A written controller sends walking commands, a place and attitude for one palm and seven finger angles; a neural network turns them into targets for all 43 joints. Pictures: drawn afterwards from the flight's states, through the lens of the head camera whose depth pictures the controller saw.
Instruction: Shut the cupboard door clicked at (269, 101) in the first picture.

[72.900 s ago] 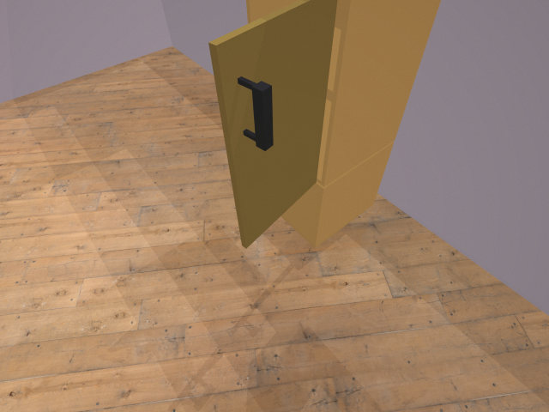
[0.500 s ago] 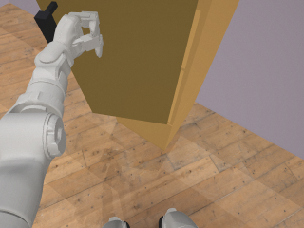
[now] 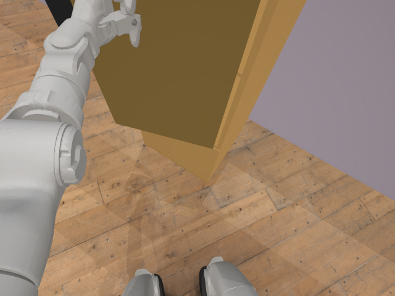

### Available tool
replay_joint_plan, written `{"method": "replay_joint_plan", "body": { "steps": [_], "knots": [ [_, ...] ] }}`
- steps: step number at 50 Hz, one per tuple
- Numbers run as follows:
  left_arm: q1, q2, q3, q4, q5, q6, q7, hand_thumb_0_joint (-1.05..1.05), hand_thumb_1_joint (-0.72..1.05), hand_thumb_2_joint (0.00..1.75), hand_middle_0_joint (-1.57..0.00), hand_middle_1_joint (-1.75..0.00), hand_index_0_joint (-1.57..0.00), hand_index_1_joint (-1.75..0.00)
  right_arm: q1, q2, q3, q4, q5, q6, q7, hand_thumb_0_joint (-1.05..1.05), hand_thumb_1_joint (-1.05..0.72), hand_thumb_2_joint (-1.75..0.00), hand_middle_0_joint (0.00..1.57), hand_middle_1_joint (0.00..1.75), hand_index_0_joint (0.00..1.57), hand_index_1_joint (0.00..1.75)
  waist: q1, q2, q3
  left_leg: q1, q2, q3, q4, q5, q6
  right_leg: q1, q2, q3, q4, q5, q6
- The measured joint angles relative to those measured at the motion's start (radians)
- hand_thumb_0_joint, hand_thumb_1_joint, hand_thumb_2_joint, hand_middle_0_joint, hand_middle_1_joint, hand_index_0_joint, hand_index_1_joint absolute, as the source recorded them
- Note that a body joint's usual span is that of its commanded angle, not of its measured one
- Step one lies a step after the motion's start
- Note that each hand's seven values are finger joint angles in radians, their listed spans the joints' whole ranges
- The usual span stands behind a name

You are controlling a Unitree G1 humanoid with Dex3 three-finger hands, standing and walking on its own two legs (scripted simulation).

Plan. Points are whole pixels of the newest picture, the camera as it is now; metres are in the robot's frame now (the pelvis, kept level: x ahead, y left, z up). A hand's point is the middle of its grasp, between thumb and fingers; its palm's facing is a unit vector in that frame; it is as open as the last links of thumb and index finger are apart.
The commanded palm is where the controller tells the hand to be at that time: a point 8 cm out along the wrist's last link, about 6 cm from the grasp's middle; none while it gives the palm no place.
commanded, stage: pull the fist back off the door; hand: left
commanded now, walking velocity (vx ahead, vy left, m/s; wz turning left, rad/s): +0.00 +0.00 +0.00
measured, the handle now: (70, 7) +0.62 +0.13 +0.16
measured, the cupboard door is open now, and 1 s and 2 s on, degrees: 18 10 10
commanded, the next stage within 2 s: draw the hand back to the body in 0.86 s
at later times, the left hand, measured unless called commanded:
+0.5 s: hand (153, 19) +0.57 -0.01 +0.16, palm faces -0.03 -1.00 +0.00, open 3.1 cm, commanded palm +0.53 +0.05 +0.16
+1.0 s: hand (161, 46) +0.50 -0.02 +0.17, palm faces -0.05 -1.00 -0.02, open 3.1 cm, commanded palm +0.47 +0.05 +0.16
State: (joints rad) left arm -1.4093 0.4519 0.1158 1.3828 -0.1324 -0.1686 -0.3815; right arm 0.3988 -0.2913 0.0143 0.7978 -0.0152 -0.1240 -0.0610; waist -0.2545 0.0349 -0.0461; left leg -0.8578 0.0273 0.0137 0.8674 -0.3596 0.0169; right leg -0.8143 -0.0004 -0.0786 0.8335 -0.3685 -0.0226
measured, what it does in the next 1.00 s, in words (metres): stands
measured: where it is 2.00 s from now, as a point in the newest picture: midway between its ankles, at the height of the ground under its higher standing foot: outside the picture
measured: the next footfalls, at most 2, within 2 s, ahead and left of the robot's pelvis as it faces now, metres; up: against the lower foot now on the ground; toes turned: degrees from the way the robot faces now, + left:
none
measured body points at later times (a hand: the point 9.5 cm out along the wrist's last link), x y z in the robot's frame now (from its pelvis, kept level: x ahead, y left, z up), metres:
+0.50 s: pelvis +0.03 +0.00 +0.02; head +0.13 -0.02 +0.45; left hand +0.57 +0.04 +0.16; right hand -0.07 -0.23 -0.10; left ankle +0.02 +0.11 -0.69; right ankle +0.01 -0.11 -0.69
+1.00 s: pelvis +0.03 -0.02 +0.03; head +0.07 -0.04 +0.47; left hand +0.50 +0.04 +0.17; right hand +0.10 -0.27 -0.10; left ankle +0.02 +0.11 -0.69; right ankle +0.01 -0.11 -0.69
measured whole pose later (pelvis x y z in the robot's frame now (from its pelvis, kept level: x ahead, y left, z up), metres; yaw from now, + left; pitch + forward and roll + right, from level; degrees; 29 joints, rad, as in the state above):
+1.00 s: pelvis +0.03 -0.02 +0.03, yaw -1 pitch +10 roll +1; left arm -0.95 0.04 0.10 1.06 -0.06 -0.25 0.20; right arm 0.29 -0.24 -0.02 0.68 -0.01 -0.04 0.03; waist -0.11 0.05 -0.09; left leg -0.52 0.03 0.04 0.68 -0.33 -0.01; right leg -0.51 0.01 -0.05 0.69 -0.36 -0.04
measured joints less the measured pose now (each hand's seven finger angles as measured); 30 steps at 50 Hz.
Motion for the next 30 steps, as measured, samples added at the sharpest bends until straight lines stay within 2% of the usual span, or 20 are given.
{"method": "replay_joint_plan", "body": {
  "steps": [1,2,4,7,8,10,13,17,22,27,30],
  "knots": [
    [-0.004,-0.012,0.029,0.005,-0.001,0.008,0.025,0.00,1.01,1.04,-1.30,-1.50,-1.30,-1.50,0.007,0.000,-0.001,-0.002,0.000,-0.002,0.002,0.01,-0.90,-0.89,0.21,0.30,0.21,0.29,0.001,0.006,-0.002,-0.004,0.002,-0.002,0.002,-0.001,0.000,-0.001,0.002,-0.002,-0.004,0.001,0.001],
    [-0.009,-0.032,0.064,0.011,-0.001,0.015,0.088,0.00,0.98,1.03,-1.30,-1.50,-1.30,-1.50,0.017,0.001,-0.002,-0.008,-0.002,-0.005,0.008,0.01,-0.90,-0.89,0.21,0.30,0.21,0.29,0.002,0.013,-0.007,-0.011,0.004,-0.005,0.003,-0.002,-0.001,-0.004,0.004,-0.004,-0.009,0.004,0.002],
    [-0.019,-0.077,0.122,0.017,0.018,0.022,0.257,-0.01,0.92,1.00,-1.30,-1.50,-1.31,-1.50,0.037,0.005,-0.003,-0.023,-0.021,-0.010,0.036,0.01,-0.90,-0.89,0.21,0.30,0.20,0.29,-0.001,0.020,-0.020,-0.022,0.004,-0.007,0.002,-0.001,-0.001,-0.013,0.005,-0.006,-0.015,0.008,0.005],
    [-0.030,-0.136,0.180,0.018,0.104,-0.003,0.515,0.00,0.86,0.97,-1.30,-1.50,-1.30,-1.50,0.067,0.016,-0.004,-0.047,-0.065,-0.015,0.091,0.01,-0.90,-0.89,0.20,0.30,0.20,0.29,-0.017,0.027,-0.045,-0.045,0.003,-0.006,0.006,-0.001,-0.001,-0.037,0.003,-0.006,-0.010,0.006,0.006],
    [-0.031,-0.145,0.185,0.021,0.141,-0.020,0.578,0.00,0.85,0.96,-1.30,-1.50,-1.30,-1.50,0.075,0.021,-0.006,-0.053,-0.077,-0.014,0.109,0.01,-0.90,-0.89,0.20,0.30,0.20,0.29,-0.024,0.028,-0.053,-0.054,0.003,-0.005,0.010,-0.003,-0.001,-0.046,0.003,-0.004,-0.003,0.004,0.006],
    [-0.027,-0.148,0.181,0.027,0.200,-0.054,0.646,0.01,0.87,0.96,-1.30,-1.50,-1.30,-1.50,0.088,0.032,-0.008,-0.063,-0.092,-0.005,0.136,0.01,-0.90,-0.89,0.20,0.30,0.20,0.29,-0.034,0.031,-0.060,-0.060,0.003,0.001,0.016,-0.008,-0.001,-0.058,0.003,0.002,0.008,-0.002,0.005],
    [-0.007,-0.136,0.170,0.029,0.228,-0.078,0.647,0.02,0.91,0.97,-1.30,-1.50,-1.30,-1.50,0.106,0.048,-0.007,-0.069,-0.089,0.025,0.150,0.01,-0.90,-0.89,0.20,0.30,0.20,0.29,-0.039,0.033,-0.056,-0.042,0.006,0.013,0.006,-0.010,0.000,-0.048,0.006,0.015,0.004,-0.003,0.005],
    [0.039,-0.140,0.162,0.014,0.191,-0.063,0.596,0.00,0.94,0.97,-1.30,-1.50,-1.30,-1.50,0.136,0.058,-0.007,-0.067,-0.072,0.059,0.146,0.01,-0.90,-0.89,0.20,0.30,0.20,0.29,-0.022,0.040,-0.052,0.014,0.010,0.028,-0.037,-0.003,0.000,-0.001,0.011,0.030,-0.034,0.008,0.005],
    [0.138,-0.191,0.176,-0.039,0.138,-0.078,0.569,0.00,0.93,0.94,-1.30,-1.50,-1.30,-1.50,0.157,0.049,-0.013,-0.069,-0.060,0.076,0.140,0.01,-0.90,-0.89,0.21,0.30,0.20,0.29,0.008,0.042,-0.051,0.097,0.013,0.042,-0.093,0.004,-0.002,0.075,0.017,0.043,-0.087,0.019,0.005],
    [0.251,-0.249,0.151,-0.125,0.139,-0.132,0.576,0.01,0.91,0.92,-1.30,-1.50,-1.30,-1.50,0.142,0.036,-0.035,-0.079,-0.053,0.081,0.140,0.01,-0.90,-0.89,0.21,0.30,0.20,0.29,0.036,0.035,-0.056,0.158,0.014,0.047,-0.121,0.001,-0.006,0.131,0.019,0.049,-0.109,0.014,0.002],
    [0.309,-0.278,0.139,-0.168,0.134,-0.132,0.574,0.01,0.91,0.91,-1.30,-1.50,-1.30,-1.50,0.113,0.029,-0.046,-0.084,-0.044,0.091,0.136,0.01,-0.90,-0.89,0.20,0.30,0.20,0.29,0.054,0.029,-0.059,0.190,0.014,0.049,-0.133,-0.001,-0.009,0.160,0.019,0.051,-0.116,0.010,0.000]
  ]
}}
